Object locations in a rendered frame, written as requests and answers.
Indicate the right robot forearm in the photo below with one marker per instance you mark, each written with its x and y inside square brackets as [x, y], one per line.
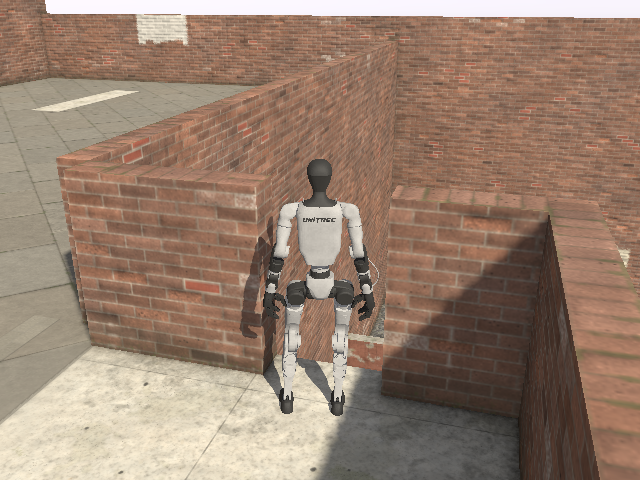
[363, 273]

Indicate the robot right foot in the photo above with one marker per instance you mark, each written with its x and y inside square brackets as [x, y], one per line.
[337, 407]

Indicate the robot left hand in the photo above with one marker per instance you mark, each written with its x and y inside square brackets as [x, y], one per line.
[270, 306]

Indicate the robot right upper arm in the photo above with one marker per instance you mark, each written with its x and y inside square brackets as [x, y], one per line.
[351, 212]

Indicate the robot left upper arm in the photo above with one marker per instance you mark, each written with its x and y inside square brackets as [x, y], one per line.
[288, 211]

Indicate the left robot forearm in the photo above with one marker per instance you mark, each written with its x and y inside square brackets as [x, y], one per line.
[274, 272]

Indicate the robot torso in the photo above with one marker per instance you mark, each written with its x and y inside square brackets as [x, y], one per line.
[319, 239]

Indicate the robot right hand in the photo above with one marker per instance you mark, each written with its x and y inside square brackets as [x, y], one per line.
[368, 306]

